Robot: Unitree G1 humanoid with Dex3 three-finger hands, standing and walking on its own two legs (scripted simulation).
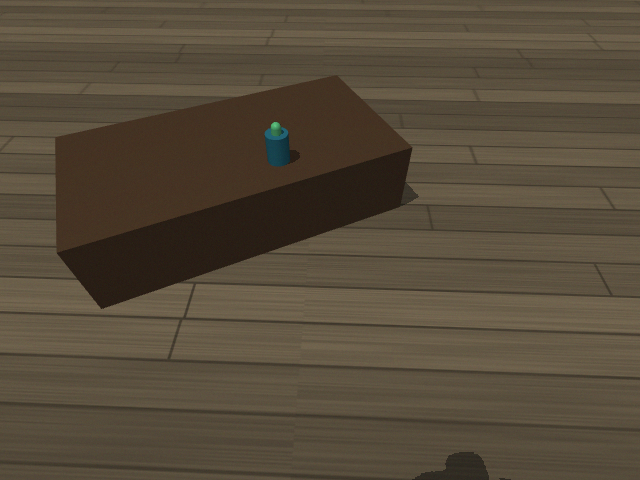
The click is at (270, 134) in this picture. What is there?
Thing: necked bottle
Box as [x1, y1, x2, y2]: [265, 122, 289, 166]
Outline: 273,122 271,124 271,127 265,131 267,157 270,164 279,166 286,164 289,161 288,135 286,129 281,127 277,122
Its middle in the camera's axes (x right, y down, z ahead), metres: -0.16 -0.36 +1.45
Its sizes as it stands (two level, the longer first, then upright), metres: 0.087 0.087 0.162
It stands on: a support 0.33 m high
